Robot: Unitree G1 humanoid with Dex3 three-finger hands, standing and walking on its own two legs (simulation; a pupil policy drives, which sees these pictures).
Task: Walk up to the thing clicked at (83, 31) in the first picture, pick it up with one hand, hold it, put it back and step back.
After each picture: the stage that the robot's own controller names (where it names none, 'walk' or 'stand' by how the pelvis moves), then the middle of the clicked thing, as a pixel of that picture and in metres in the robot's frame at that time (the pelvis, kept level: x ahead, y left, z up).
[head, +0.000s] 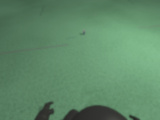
stand; (84, 32) +1.97 +0.24 -0.72
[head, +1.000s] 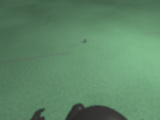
walk; (85, 40) +1.86 +0.32 -0.72
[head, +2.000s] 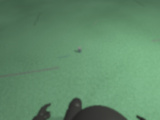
walk; (79, 49) +1.27 +0.32 -0.72
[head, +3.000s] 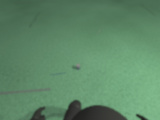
walk; (78, 66) +0.81 +0.25 -0.71
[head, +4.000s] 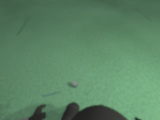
walk; (75, 84) +0.50 +0.18 -0.70
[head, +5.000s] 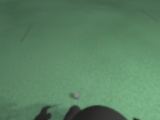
stand; (77, 96) +0.36 +0.17 -0.71
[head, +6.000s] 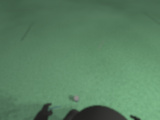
stand; (76, 98) +0.32 +0.15 -0.72
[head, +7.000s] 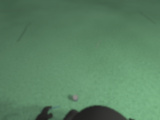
stand; (75, 98) +0.33 +0.16 -0.73
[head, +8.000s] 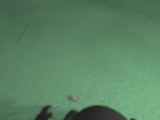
stand; (75, 98) +0.32 +0.17 -0.73
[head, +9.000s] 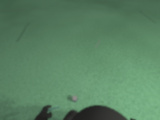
stand; (75, 98) +0.31 +0.17 -0.73
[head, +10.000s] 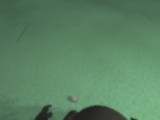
go down; (75, 99) +0.31 +0.17 -0.73
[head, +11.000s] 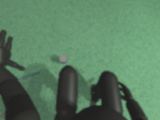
go down; (63, 59) +0.40 +0.22 -0.31
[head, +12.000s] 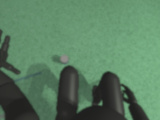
approach; (64, 59) +0.39 +0.23 -0.30
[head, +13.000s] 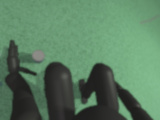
close in; (38, 57) +0.37 +0.27 -0.21
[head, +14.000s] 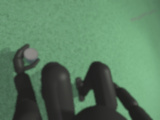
close; (31, 56) +0.37 +0.28 -0.21
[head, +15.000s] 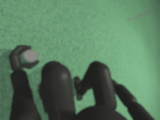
lift; (30, 57) +0.35 +0.27 -0.22
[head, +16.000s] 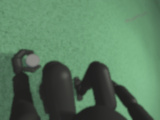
lift; (32, 61) +0.33 +0.26 -0.22
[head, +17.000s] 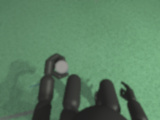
lift; (62, 68) +0.31 +0.20 -0.01
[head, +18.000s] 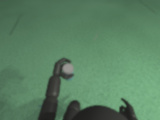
hold; (68, 72) +0.31 +0.16 +0.01
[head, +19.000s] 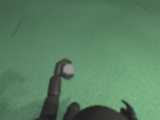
hold; (69, 72) +0.32 +0.16 +0.01
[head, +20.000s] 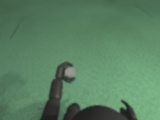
crouch; (70, 75) +0.30 +0.15 +0.00
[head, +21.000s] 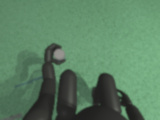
lower; (60, 57) +0.40 +0.21 -0.09
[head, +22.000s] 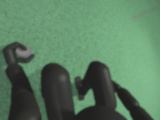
lower; (25, 54) +0.38 +0.30 -0.22
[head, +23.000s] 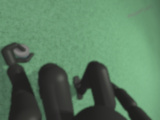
lower; (23, 54) +0.38 +0.30 -0.22
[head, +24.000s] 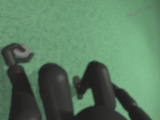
lower; (23, 54) +0.38 +0.30 -0.22
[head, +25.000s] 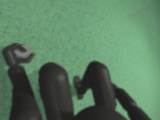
lower; (24, 54) +0.38 +0.30 -0.22
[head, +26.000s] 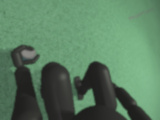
open; (29, 55) +0.37 +0.29 -0.22
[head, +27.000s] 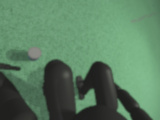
rise; (34, 54) +0.37 +0.27 -0.22
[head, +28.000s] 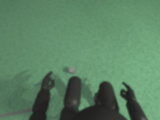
walk; (72, 70) +0.39 +0.20 -0.47
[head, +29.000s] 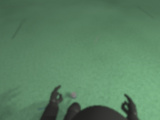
stand; (73, 95) +0.34 +0.18 -0.66
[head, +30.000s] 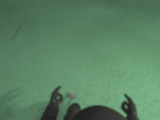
stand; (73, 96) +0.33 +0.19 -0.66
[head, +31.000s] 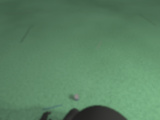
stand; (76, 97) +0.36 +0.16 -0.72
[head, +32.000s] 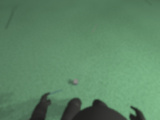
walk; (75, 82) +0.42 +0.15 -0.70
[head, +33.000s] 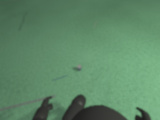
walk; (79, 68) +0.70 +0.22 -0.70
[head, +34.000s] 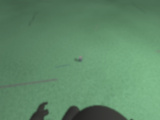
stand; (80, 59) +1.02 +0.19 -0.70
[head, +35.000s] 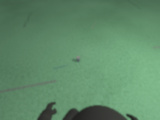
stand; (78, 59) +0.99 +0.23 -0.72
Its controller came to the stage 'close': yes
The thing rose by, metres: 0.71
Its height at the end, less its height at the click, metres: +0.00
